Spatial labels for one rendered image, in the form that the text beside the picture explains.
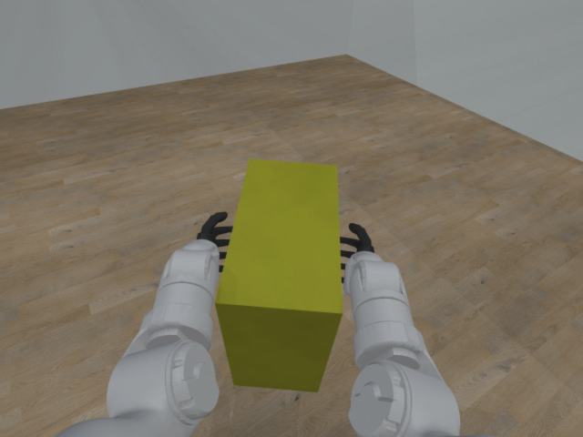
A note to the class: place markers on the robot right upper arm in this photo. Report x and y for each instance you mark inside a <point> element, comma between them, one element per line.
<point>392,400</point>

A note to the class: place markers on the left robot forearm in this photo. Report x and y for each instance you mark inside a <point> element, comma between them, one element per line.
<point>184,299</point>

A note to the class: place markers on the carton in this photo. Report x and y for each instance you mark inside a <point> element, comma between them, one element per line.
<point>280,301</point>

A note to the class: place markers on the robot left upper arm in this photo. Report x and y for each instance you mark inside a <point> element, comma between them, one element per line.
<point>163,391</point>

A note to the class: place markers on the right robot forearm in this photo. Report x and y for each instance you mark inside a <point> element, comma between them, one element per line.
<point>382,316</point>

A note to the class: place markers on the left robot hand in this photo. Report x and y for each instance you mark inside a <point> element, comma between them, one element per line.
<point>210,233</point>

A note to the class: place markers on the right robot hand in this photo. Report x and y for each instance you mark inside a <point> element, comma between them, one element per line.
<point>362,244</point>

